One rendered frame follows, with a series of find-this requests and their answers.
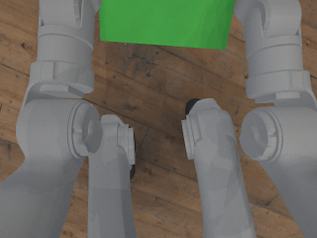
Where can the carton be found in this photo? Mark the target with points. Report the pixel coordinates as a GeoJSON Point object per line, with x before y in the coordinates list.
{"type": "Point", "coordinates": [201, 24]}

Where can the right robot forearm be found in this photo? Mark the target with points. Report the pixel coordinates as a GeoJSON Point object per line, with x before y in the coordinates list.
{"type": "Point", "coordinates": [273, 43]}

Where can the robot left thigh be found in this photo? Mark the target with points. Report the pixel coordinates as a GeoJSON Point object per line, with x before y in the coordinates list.
{"type": "Point", "coordinates": [110, 209]}

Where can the robot right thigh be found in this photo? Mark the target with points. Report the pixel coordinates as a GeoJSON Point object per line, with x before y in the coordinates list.
{"type": "Point", "coordinates": [225, 206]}

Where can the robot right upper arm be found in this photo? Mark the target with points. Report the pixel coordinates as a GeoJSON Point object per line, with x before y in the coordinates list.
{"type": "Point", "coordinates": [283, 139]}

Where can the robot thigh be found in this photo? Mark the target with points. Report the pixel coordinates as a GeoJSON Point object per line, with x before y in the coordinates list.
{"type": "Point", "coordinates": [225, 206]}
{"type": "Point", "coordinates": [110, 209]}

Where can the robot left upper arm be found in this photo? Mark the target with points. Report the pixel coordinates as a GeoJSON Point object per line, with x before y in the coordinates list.
{"type": "Point", "coordinates": [55, 135]}

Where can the left robot forearm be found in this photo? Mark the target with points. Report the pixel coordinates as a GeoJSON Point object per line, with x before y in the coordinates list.
{"type": "Point", "coordinates": [64, 55]}

